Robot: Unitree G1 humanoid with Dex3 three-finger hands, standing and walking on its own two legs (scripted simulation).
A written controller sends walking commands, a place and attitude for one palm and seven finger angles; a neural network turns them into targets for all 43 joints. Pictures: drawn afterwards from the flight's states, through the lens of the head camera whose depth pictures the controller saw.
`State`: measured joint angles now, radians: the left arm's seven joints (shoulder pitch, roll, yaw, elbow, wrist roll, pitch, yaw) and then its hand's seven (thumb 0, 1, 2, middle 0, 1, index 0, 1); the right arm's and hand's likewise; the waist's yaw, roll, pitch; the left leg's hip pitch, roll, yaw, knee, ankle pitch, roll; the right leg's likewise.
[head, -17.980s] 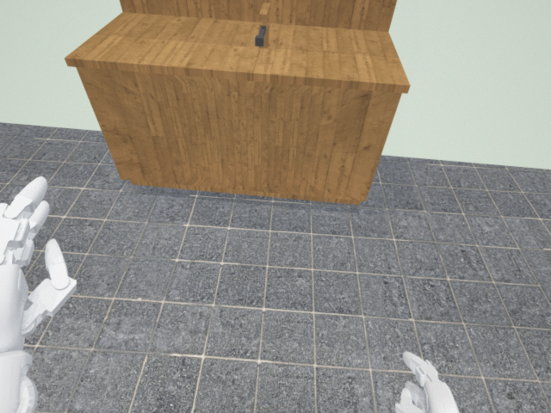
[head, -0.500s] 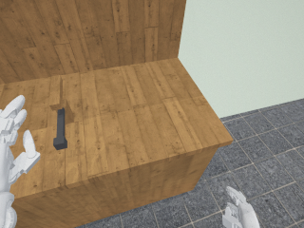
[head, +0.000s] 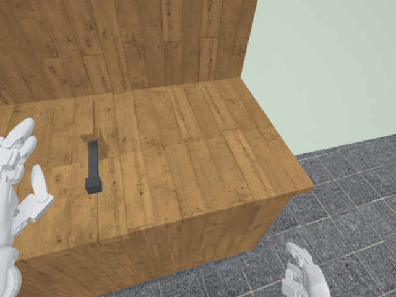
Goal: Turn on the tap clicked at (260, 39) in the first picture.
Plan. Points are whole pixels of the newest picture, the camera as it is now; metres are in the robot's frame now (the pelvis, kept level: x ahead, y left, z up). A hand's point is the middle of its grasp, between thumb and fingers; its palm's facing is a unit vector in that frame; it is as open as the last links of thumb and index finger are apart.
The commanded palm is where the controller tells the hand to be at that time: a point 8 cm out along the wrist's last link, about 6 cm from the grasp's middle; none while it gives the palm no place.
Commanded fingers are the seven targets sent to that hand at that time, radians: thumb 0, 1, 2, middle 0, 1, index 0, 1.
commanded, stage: come to a stop and stand still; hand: left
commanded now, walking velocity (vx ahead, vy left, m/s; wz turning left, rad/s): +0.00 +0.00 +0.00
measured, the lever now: (93, 185) +0.32 +0.26 +0.01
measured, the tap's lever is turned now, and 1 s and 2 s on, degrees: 0 0 0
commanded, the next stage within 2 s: look again from close up in 0.04 s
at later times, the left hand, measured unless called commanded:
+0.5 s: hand (45, 210) +0.20 +0.25 +0.14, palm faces +0.33 -0.87 -0.38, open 7.4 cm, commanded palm +0.15 +0.28 +0.17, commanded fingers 0.00 0.90 0.90 -0.20 -0.30 -0.20 -0.30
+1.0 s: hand (70, 198) +0.22 +0.21 +0.16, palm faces +0.31 -0.88 -0.37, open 7.4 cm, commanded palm +0.16 +0.25 +0.17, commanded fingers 0.00 0.90 0.90 -0.20 -0.30 -0.20 -0.30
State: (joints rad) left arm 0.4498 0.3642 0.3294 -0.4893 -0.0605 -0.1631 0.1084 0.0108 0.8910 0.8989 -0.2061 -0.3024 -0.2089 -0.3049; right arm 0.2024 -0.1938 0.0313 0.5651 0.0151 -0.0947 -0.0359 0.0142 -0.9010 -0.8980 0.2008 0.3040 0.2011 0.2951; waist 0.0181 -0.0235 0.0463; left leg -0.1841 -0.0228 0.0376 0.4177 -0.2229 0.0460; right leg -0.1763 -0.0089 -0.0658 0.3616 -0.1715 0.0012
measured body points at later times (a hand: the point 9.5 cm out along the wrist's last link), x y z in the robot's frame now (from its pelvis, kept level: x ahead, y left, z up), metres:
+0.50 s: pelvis -0.02 +0.00 -0.01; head +0.00 +0.02 +0.44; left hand +0.18 +0.29 +0.16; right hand +0.14 -0.22 -0.08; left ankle +0.00 +0.08 -0.74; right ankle +0.01 -0.12 -0.74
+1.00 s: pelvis -0.01 -0.03 -0.01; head +0.03 +0.00 +0.44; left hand +0.20 +0.26 +0.18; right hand +0.17 -0.24 -0.07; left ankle +0.00 +0.08 -0.74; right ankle +0.01 -0.12 -0.74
